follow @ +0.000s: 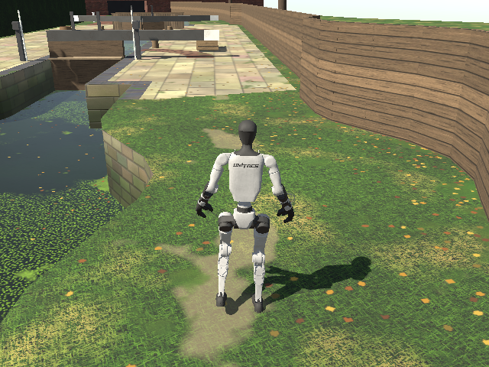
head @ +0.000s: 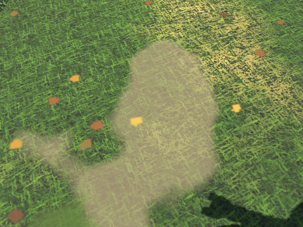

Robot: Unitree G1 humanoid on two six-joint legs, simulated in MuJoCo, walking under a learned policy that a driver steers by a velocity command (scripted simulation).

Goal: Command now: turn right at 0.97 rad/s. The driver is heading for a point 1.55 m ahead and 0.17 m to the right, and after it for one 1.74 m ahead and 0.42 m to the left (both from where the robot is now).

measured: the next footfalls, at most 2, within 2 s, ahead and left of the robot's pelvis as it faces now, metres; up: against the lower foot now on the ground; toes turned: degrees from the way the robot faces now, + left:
left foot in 0.26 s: +0.14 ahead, +0.11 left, +0.00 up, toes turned -24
right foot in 0.64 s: +0.00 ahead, -0.12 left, +0.00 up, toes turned -25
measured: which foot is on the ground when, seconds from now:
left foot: up 0.00-0.24, down 0.26-0.64, up 0.66-1.00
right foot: down 0.00-0.26, up 0.28-0.62, down 0.64-1.00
